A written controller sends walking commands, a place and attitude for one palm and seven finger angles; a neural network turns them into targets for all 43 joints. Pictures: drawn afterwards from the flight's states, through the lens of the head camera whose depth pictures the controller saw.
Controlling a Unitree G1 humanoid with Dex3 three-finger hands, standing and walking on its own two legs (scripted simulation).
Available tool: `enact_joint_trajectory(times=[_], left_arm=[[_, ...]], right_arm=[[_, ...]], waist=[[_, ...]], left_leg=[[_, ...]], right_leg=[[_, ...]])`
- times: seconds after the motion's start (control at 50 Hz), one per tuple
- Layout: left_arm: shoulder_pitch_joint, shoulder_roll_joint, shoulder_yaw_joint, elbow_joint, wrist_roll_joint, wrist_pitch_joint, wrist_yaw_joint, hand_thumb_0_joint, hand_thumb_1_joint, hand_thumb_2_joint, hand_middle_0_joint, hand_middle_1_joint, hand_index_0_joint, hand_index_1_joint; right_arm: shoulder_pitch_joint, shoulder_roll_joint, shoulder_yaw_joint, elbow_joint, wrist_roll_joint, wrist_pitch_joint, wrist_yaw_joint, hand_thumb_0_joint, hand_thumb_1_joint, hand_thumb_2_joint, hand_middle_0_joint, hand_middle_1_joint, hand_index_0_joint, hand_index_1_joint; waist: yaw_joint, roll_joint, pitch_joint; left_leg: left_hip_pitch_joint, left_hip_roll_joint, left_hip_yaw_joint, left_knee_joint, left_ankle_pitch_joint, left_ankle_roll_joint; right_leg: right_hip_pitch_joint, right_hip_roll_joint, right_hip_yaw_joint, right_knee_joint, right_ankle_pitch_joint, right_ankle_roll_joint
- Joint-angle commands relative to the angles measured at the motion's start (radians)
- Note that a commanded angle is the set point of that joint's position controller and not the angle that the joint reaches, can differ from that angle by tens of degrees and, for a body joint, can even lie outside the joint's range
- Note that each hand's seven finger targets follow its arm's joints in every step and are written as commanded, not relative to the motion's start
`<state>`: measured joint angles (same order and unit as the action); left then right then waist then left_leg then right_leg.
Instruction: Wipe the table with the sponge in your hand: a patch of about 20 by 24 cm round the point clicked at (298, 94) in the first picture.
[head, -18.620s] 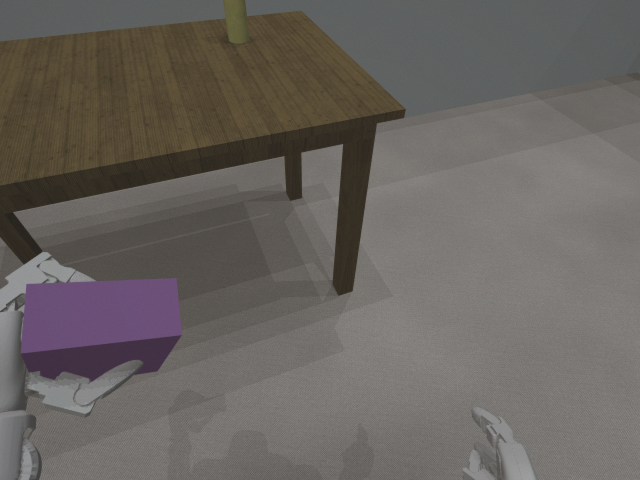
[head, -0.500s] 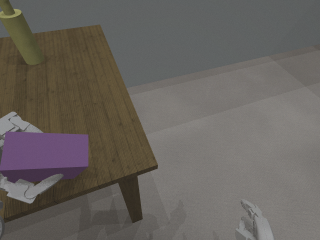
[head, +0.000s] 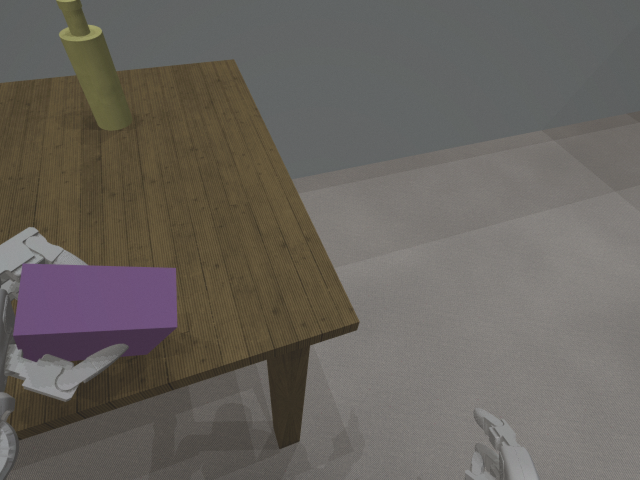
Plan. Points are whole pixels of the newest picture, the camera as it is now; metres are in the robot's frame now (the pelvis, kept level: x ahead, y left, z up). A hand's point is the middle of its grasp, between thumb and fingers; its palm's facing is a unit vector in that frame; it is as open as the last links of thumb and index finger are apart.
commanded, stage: come to a stop and stand still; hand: left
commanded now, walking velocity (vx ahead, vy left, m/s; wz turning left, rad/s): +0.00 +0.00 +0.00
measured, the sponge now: (118, 317) +0.23 +0.23 +0.13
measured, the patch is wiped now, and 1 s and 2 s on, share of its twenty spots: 0.00 0.00 0.00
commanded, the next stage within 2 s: look again from close up in 0.56 s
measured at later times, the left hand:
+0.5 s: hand (53, 289) +0.24 +0.28 +0.16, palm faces +0.40 -0.84 -0.38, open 9.7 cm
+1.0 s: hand (73, 290) +0.24 +0.26 +0.16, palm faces +0.39 -0.84 -0.38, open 9.7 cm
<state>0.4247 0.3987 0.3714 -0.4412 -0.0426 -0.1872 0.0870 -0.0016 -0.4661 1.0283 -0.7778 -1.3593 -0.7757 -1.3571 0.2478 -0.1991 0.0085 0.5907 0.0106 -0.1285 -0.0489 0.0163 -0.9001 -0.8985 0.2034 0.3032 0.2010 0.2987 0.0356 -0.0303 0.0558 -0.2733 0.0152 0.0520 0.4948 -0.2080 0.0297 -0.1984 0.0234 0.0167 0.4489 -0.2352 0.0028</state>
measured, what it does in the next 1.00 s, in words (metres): stands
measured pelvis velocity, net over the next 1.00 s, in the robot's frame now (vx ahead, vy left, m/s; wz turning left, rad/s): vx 0.02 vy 0.01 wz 0.01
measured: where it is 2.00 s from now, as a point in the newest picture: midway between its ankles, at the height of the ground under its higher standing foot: outside the picture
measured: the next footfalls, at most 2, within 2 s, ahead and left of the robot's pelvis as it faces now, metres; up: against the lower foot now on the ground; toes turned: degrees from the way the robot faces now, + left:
none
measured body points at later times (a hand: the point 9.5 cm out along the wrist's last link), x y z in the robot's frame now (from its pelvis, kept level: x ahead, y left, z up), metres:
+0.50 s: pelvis +0.02 +0.02 +0.00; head +0.04 +0.05 +0.45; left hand +0.21 +0.32 +0.18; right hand +0.21 -0.19 -0.07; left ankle +0.04 +0.10 -0.74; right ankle +0.00 -0.12 -0.74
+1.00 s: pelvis +0.02 +0.01 +0.00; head +0.03 +0.02 +0.45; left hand +0.21 +0.31 +0.18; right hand +0.20 -0.21 -0.07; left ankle +0.04 +0.10 -0.74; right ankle +0.00 -0.12 -0.74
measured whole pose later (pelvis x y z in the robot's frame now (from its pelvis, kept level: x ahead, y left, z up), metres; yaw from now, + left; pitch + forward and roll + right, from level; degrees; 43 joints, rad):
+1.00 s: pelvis +0.02 +0.01 +0.00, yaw +1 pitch +0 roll -1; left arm 0.42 0.36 0.32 -0.42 -0.03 -0.17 0.11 0.00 -0.47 1.03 -0.77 -1.37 -0.77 -1.36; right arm 0.21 -0.21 0.01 0.59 0.01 -0.10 -0.04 0.02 -0.90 -0.90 0.21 0.30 0.20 0.30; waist 0.03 0.00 0.01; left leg -0.22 -0.01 0.05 0.44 -0.21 0.05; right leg -0.13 0.00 0.01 0.36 -0.22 0.02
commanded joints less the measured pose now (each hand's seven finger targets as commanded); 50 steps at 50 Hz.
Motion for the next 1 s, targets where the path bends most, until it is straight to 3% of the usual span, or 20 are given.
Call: enact_joint_trajectory(times=[0.0, 0.08, 0.16, 0.18, 0.24, 0.36, 0.42, 0.46, 0.48, 0.56, 0.58, 0.62, 0.68, 0.86, 0.88, 0.96, 0.98], left_arm=[[-0.184, 0.098, 0.045, -0.181, 0.016, -0.087, 0.025, 0.000, 0.100, 1.300, -1.200, -1.600, -1.200, -1.600], [-0.182, 0.075, 0.009, -0.172, 0.036, -0.087, 0.029, 0.000, 0.100, 1.300, -1.200, -1.600, -1.200, -1.600], [-0.162, 0.137, 0.079, -0.177, 0.037, -0.092, 0.037, 0.000, 0.100, 1.300, -1.200, -1.600, -1.200, -1.600], [-0.166, 0.113, 0.061, -0.188, 0.034, -0.094, 0.035, 0.000, 0.100, 1.300, -1.200, -1.600, -1.200, -1.600], [-0.150, 0.130, 0.083, -0.199, 0.023, -0.095, 0.033, 0.000, 0.100, 1.300, -1.200, -1.600, -1.200, -1.600], [-0.131, 0.134, 0.080, -0.236, 0.017, -0.086, 0.033, 0.000, 0.100, 1.300, -1.200, -1.600, -1.200, -1.600], [-0.110, 0.123, 0.066, -0.235, 0.013, -0.077, 0.032, 0.000, 0.100, 1.300, -1.200, -1.600, -1.200, -1.600], [-0.095, 0.127, 0.074, -0.210, 0.014, -0.068, 0.038, 0.000, 0.100, 1.300, -1.200, -1.600, -1.200, -1.600], [-0.099, 0.106, 0.053, -0.212, 0.010, -0.069, 0.036, 0.000, 0.100, 1.300, -1.200, -1.600, -1.200, -1.600], [-0.101, 0.145, 0.087, -0.228, 0.011, -0.067, 0.045, 0.000, 0.100, 1.300, -1.200, -1.600, -1.200, -1.600], [-0.084, 0.118, 0.064, -0.205, 0.006, -0.066, 0.041, 0.000, 0.100, 1.300, -1.200, -1.600, -1.200, -1.600], [-0.105, 0.133, 0.071, -0.227, 0.004, -0.069, 0.042, 0.000, 0.100, 1.300, -1.200, -1.600, -1.200, -1.600], [-0.083, 0.129, 0.074, -0.205, 0.002, -0.064, 0.045, 0.000, 0.100, 1.300, -1.200, -1.600, -1.200, -1.600], [-0.083, 0.138, 0.075, -0.194, 0.002, -0.048, 0.048, 0.000, 0.100, 1.300, -1.200, -1.600, -1.200, -1.600], [-0.086, 0.111, 0.051, -0.185, 0.000, -0.049, 0.044, 0.000, 0.100, 1.300, -1.200, -1.600, -1.200, -1.600], [-0.099, 0.148, 0.080, -0.207, 0.002, -0.046, 0.050, 0.000, 0.100, 1.300, -1.200, -1.600, -1.200, -1.600], [-0.085, 0.120, 0.059, -0.183, -0.001, -0.045, 0.046, 0.000, 0.100, 1.300, -1.200, -1.600, -1.200, -1.600]], right_arm=[[-0.123, -0.129, -0.038, -0.162, -0.008, -0.081, -0.001, 0.000, -0.900, -0.900, 0.200, 0.300, 0.200, 0.300], [-0.126, -0.129, -0.032, -0.159, -0.008, -0.081, 0.010, 0.000, -0.900, -0.900, 0.200, 0.300, 0.200, 0.300], [-0.134, -0.126, -0.027, -0.156, -0.016, -0.073, 0.010, 0.000, -0.900, -0.900, 0.200, 0.300, 0.200, 0.300], [-0.129, -0.120, -0.025, -0.161, -0.017, -0.070, 0.011, 0.000, -0.900, -0.900, 0.200, 0.300, 0.200, 0.300], [-0.124, -0.118, -0.026, -0.163, -0.019, -0.066, 0.009, 0.000, -0.900, -0.900, 0.200, 0.300, 0.200, 0.300], [-0.134, -0.119, -0.030, -0.155, -0.015, -0.065, 0.008, 0.000, -0.900, -0.900, 0.200, 0.300, 0.200, 0.300], [-0.127, -0.123, -0.037, -0.157, -0.013, -0.057, 0.010, 0.000, -0.900, -0.900, 0.200, 0.300, 0.200, 0.300], [-0.139, -0.121, -0.035, -0.153, -0.009, -0.051, 0.007, 0.000, -0.900, -0.900, 0.200, 0.300, 0.200, 0.300], [-0.129, -0.128, -0.037, -0.153, -0.012, -0.047, 0.008, 0.000, -0.900, -0.900, 0.200, 0.300, 0.200, 0.300], [-0.148, -0.125, -0.038, -0.156, -0.007, -0.040, 0.001, 0.000, -0.900, -0.900, 0.200, 0.300, 0.200, 0.300], [-0.139, -0.125, -0.038, -0.157, -0.009, -0.037, 0.001, 0.000, -0.900, -0.900, 0.200, 0.300, 0.200, 0.300], [-0.139, -0.130, -0.042, -0.162, -0.007, -0.037, 0.000, 0.000, -0.900, -0.900, 0.200, 0.300, 0.200, 0.300], [-0.140, -0.130, -0.040, -0.159, -0.009, -0.031, -0.005, 0.000, -0.900, -0.900, 0.200, 0.300, 0.200, 0.300], [-0.144, -0.131, -0.043, -0.156, -0.001, -0.025, -0.009, 0.000, -0.900, -0.900, 0.200, 0.300, 0.200, 0.300], [-0.136, -0.134, -0.043, -0.157, -0.005, -0.023, -0.007, 0.000, -0.900, -0.900, 0.200, 0.300, 0.200, 0.300], [-0.147, -0.130, -0.043, -0.158, 0.001, -0.021, -0.010, 0.000, -0.900, -0.900, 0.200, 0.300, 0.200, 0.300], [-0.138, -0.132, -0.042, -0.159, -0.004, -0.019, -0.010, 0.000, -0.900, -0.900, 0.200, 0.300, 0.200, 0.300]], waist=[[-0.016, 0.140, -0.123], [-0.015, 0.164, -0.107], [-0.010, 0.140, -0.119], [-0.012, 0.124, -0.123], [-0.012, 0.101, -0.152], [-0.013, 0.128, -0.231], [-0.011, 0.116, -0.229], [-0.013, 0.089, -0.216], [-0.014, 0.100, -0.209], [-0.013, 0.117, -0.198], [-0.013, 0.096, -0.182], [-0.015, 0.106, -0.175], [-0.013, 0.078, -0.177], [-0.014, 0.080, -0.166], [-0.015, 0.071, -0.156], [-0.014, 0.082, -0.163], [-0.014, 0.065, -0.151]], left_leg=[[0.057, 0.099, -0.149, -0.215, -0.215, 0.021], [-0.007, 0.114, -0.179, -0.276, -0.319, 0.023], [-0.013, 0.108, -0.177, -0.269, -0.253, 0.011], [0.002, 0.104, -0.171, -0.258, -0.223, 0.008], [0.047, 0.077, -0.135, -0.196, -0.053, -0.003], [0.167, 0.067, -0.105, -0.122, 0.274, -0.031], [0.169, 0.070, -0.104, -0.104, 0.313, -0.026], [0.161, 0.065, -0.100, -0.107, 0.286, -0.029], [0.147, 0.062, -0.102, -0.111, 0.273, -0.026], [0.135, 0.063, -0.105, -0.124, 0.205, -0.021], [0.119, 0.061, -0.102, -0.129, 0.163, -0.013], [0.106, 0.058, -0.105, -0.130, 0.124, -0.009], [0.110, 0.056, -0.100, -0.131, 0.120, -0.005], [0.127, 0.057, -0.094, -0.125, 0.143, -0.003], [0.115, 0.055, -0.094, -0.132, 0.120, -0.002], [0.122, 0.059, -0.097, -0.134, 0.114, -0.001], [0.110, 0.058, -0.099, -0.141, 0.093, 0.002]], right_leg=[[-0.016, -0.025, 0.029, -0.076, -0.040, -0.016], [0.009, -0.015, 0.009, -0.042, -0.030, -0.013], [0.036, -0.018, 0.004, -0.054, 0.005, -0.015], [0.034, -0.020, 0.005, -0.061, 0.017, -0.018], [0.050, -0.032, 0.010, -0.083, 0.092, -0.023], [0.056, -0.038, -0.006, -0.056, 0.213, -0.020], [0.062, -0.044, 0.000, -0.066, 0.230, -0.018], [0.056, -0.051, 0.006, -0.080, 0.228, -0.019], [0.062, -0.049, 0.008, -0.082, 0.226, -0.021], [0.065, -0.057, 0.015, -0.089, 0.198, -0.022], [0.063, -0.057, 0.019, -0.102, 0.190, -0.022], [0.070, -0.063, 0.030, -0.109, 0.187, -0.024], [0.071, -0.064, 0.029, -0.117, 0.190, -0.023], [0.060, -0.073, 0.042, -0.128, 0.204, -0.023], [0.058, -0.068, 0.039, -0.133, 0.188, -0.024], [0.064, -0.074, 0.041, -0.130, 0.187, -0.023], [0.061, -0.069, 0.038, -0.136, 0.171, -0.022]])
